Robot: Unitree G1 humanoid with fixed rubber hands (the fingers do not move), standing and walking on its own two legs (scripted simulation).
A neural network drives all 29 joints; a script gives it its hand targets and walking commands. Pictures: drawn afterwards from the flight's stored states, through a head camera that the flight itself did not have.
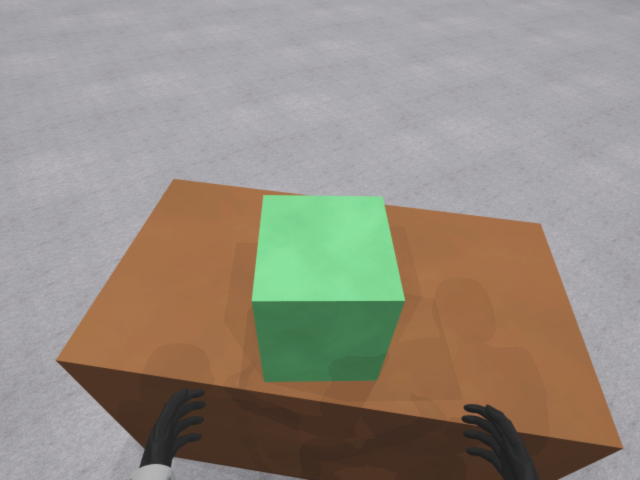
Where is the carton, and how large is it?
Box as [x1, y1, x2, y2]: [252, 195, 404, 381]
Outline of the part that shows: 263,195 252,293 252,306 264,381 376,380 404,302 382,196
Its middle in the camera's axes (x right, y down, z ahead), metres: +0.00 +0.09 +0.66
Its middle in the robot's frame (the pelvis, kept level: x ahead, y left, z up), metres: +0.43 +0.04 -0.07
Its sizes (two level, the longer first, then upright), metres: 0.210 0.200 0.250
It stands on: a pedestal, 0.58 m high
